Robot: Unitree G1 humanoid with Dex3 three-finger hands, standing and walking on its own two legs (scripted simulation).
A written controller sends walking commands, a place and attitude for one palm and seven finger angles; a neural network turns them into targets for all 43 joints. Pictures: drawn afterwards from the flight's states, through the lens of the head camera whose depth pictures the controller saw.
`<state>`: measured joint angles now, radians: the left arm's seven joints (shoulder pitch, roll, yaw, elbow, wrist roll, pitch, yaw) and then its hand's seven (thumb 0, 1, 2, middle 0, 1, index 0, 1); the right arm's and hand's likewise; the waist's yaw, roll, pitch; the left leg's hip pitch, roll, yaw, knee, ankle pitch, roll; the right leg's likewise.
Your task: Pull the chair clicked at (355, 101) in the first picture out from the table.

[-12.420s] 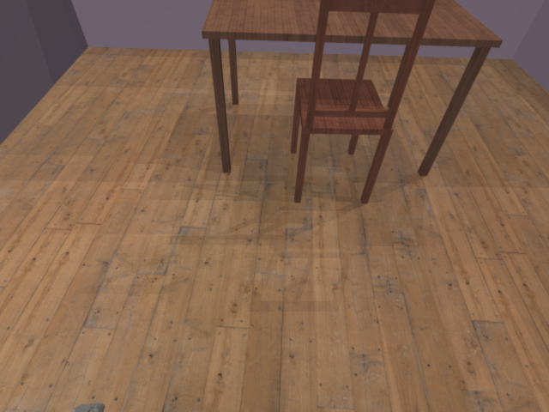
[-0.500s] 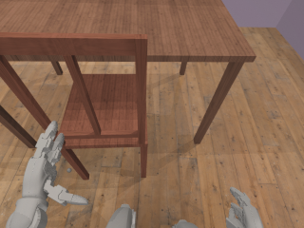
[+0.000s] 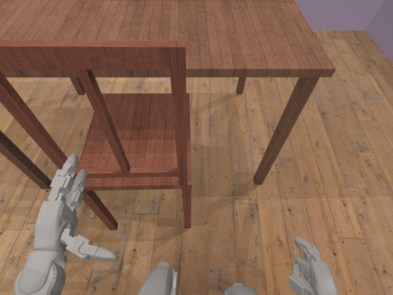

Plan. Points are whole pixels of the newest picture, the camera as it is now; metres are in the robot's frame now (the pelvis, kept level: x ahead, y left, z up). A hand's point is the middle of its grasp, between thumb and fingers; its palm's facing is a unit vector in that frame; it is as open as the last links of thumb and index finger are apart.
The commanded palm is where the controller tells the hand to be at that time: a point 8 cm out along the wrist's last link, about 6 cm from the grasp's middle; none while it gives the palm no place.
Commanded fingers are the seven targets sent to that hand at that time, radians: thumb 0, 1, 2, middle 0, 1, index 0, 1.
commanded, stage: aim the fingers beside a spindle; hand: left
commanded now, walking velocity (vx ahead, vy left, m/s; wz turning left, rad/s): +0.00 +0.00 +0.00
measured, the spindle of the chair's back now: (110, 131) +0.46 +0.23 +0.03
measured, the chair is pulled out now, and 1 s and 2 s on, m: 0.00 0.00 0.00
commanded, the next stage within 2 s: push the fingers through the gap in 1.82 s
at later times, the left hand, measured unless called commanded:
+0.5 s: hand (101, 211) +0.27 +0.20 +0.02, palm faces +0.06 -1.00 -0.03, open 16.9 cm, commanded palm +0.25 +0.25 +0.03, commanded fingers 0.00 -0.50 0.30 -0.06 -0.08 -0.06 -0.08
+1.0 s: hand (110, 203) +0.29 +0.20 +0.00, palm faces +0.06 -1.00 -0.03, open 16.9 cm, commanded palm +0.27 +0.24 +0.01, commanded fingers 0.00 -0.50 0.30 -0.06 -0.08 -0.06 -0.08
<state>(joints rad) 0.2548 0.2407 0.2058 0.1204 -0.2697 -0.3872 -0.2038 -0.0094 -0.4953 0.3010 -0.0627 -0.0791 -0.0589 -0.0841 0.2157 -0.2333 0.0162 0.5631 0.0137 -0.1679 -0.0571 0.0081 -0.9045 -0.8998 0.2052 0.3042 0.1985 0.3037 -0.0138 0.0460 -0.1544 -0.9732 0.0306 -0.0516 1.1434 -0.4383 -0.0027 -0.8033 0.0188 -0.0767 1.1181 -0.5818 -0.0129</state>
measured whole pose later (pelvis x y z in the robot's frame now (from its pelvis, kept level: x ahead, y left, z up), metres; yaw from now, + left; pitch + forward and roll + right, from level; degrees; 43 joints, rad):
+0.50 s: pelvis +0.00 +0.00 -0.01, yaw -1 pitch +17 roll -3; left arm 0.18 0.24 0.21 0.19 -0.27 -0.43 -0.20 -0.01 -0.50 0.30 -0.06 -0.08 -0.06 -0.08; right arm 0.21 -0.24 0.01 0.58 0.01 -0.15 -0.05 0.01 -0.91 -0.90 0.20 0.30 0.20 0.30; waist -0.02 0.04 -0.17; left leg -1.05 0.04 -0.05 1.20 -0.46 0.00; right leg -0.89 0.02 -0.07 1.18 -0.60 -0.01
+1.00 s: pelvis -0.01 +0.01 -0.03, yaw -2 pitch +20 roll -4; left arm 0.08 0.23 0.19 0.25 -0.22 -0.43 -0.14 -0.01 -0.50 0.30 -0.06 -0.08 -0.06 -0.08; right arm 0.21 -0.23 0.01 0.57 0.00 -0.09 -0.03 0.01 -0.91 -0.90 0.20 0.30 0.20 0.30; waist -0.04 0.03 -0.18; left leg -1.14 0.04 -0.04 1.26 -0.47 0.01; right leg -0.97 0.02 -0.06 1.24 -0.61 0.00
